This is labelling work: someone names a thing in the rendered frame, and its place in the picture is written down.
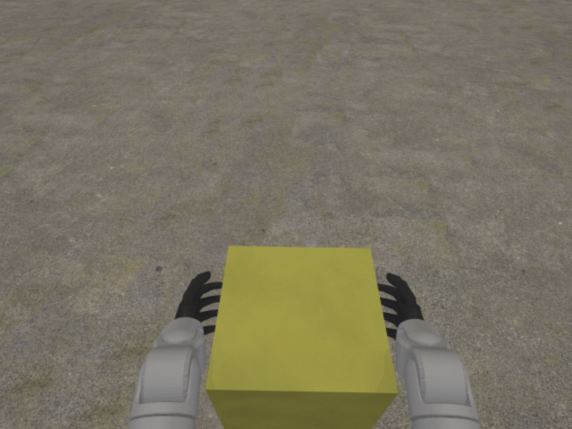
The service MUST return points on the carton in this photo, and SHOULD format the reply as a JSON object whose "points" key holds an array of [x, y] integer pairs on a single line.
{"points": [[300, 341]]}

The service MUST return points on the right robot hand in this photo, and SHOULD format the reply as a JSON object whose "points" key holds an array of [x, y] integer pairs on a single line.
{"points": [[405, 306]]}

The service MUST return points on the robot left forearm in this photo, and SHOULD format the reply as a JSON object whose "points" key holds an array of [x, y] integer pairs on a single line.
{"points": [[167, 390]]}

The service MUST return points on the left robot hand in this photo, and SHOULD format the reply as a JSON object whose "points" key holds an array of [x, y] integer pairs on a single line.
{"points": [[192, 303]]}

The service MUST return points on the robot right forearm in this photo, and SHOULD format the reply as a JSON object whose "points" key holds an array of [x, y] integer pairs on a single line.
{"points": [[437, 384]]}

